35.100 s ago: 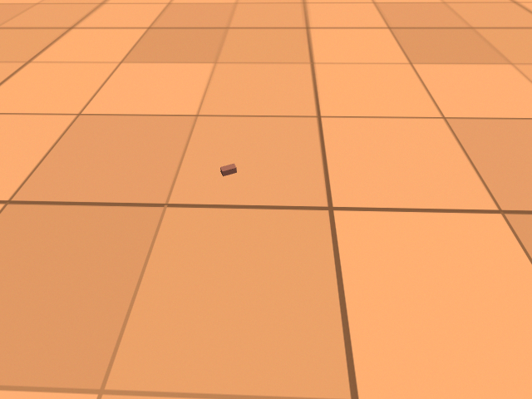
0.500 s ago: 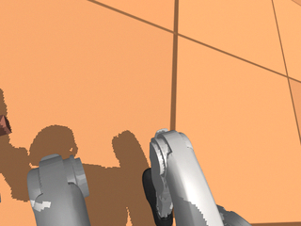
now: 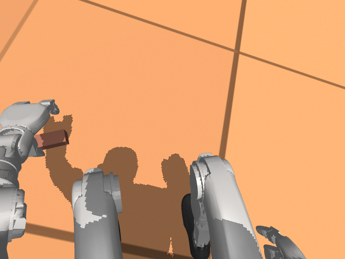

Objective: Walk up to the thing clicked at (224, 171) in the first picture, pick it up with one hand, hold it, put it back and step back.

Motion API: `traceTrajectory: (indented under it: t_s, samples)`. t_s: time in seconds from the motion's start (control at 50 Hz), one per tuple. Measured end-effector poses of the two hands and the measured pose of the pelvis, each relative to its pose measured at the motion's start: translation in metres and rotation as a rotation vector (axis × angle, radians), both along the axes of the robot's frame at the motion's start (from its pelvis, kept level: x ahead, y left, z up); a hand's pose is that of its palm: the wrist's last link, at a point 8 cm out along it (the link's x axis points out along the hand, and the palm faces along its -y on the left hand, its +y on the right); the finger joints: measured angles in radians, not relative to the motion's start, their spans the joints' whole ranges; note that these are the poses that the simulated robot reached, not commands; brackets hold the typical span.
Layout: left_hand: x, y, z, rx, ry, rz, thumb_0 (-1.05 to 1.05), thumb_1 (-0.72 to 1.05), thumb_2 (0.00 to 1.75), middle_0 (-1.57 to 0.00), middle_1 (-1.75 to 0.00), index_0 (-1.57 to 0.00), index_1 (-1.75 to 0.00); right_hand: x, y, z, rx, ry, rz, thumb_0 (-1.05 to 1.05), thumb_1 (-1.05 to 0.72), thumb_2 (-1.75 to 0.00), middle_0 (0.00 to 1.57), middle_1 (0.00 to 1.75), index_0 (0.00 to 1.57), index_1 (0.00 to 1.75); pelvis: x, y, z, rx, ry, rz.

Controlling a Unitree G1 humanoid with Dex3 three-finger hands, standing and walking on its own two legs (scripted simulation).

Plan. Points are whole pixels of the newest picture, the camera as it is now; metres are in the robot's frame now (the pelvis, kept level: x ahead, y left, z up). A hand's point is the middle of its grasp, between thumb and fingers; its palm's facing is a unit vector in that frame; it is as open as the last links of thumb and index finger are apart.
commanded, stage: withdraw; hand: left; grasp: from above
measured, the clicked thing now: (52, 139) +0.47 +0.32 -0.33
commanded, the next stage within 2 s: home in 0.18 s
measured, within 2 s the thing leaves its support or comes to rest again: neither
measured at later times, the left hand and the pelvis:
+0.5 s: hand (23, 115) +0.48 +0.32 -0.13, palm faces -0.35 -0.10 -0.93, open 12.1 cm; pelvis +0.02 +0.02 +0.00, yaw -1 degrees
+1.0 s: hand out of the picture +0.29 +0.25 +0.08, palm faces -0.17 -0.79 -0.60, open 7.5 cm; pelvis +0.02 +0.01 +0.18, yaw +4 degrees
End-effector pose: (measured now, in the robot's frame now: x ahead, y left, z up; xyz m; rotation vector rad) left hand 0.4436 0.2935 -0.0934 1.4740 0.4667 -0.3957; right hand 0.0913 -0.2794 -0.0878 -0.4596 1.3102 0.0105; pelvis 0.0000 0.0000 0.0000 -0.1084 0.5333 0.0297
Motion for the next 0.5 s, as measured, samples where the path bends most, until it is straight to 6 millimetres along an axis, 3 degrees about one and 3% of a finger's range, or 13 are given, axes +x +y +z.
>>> traceTrajectory:
  t_s: [0.16, 0.24, 0.38, 0.5]
  samples:
    - [0.006, 0.011, -0.047, -0.012, -0.067, -0.018, 0.0, -0.21, 0.78, -0.35, -0.74, -0.35, -0.74, -0.033, -0.008, -0.012, -0.094, 0.114, -0.005, 0.0, -0.9, -0.9, 0.2, 0.3, 0.2, 0.3, 0.003, 0.003, -0.028, -0.018, -0.014, -0.009]
    - [0.019, 0.013, -0.053, 0.008, -0.154, -0.011, 0.0, -0.21, 0.77, -0.35, -0.74, -0.35, -0.74, -0.044, 0.001, -0.02, -0.089, 0.153, -0.035, 0.0, -0.9, -0.9, 0.2, 0.3, 0.2, 0.3, 0.009, 0.007, -0.036, -0.028, -0.001, -0.01]
    - [0.042, 0.019, -0.022, 0.06, -0.258, 0.091, 0.0, -0.17, 0.78, -0.32, -0.71, -0.32, -0.72, -0.038, 0.022, -0.028, -0.004, 0.128, -0.107, 0.0, -0.89, -0.9, 0.2, 0.3, 0.2, 0.3, 0.019, 0.012, -0.027, -0.03, 0.056, -0.007]
    - [0.034, 0.023, 0.017, 0.052, -0.182, 0.188, 0.0, -0.07, 0.8, -0.27, -0.62, -0.26, -0.63, -0.021, 0.036, -0.018, 0.085, 0.073, -0.135, 0.0, -0.89, -0.9, 0.2, 0.3, 0.2, 0.3, 0.021, 0.016, 0.001, -0.028, 0.087, -0.002]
